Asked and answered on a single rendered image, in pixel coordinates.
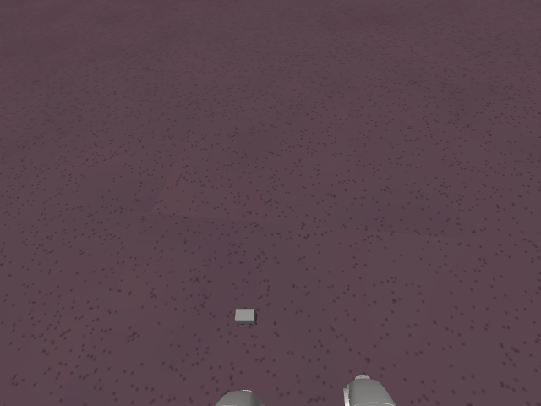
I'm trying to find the small box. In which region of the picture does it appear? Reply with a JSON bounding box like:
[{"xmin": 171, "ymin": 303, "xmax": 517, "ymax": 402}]
[{"xmin": 235, "ymin": 309, "xmax": 256, "ymax": 324}]

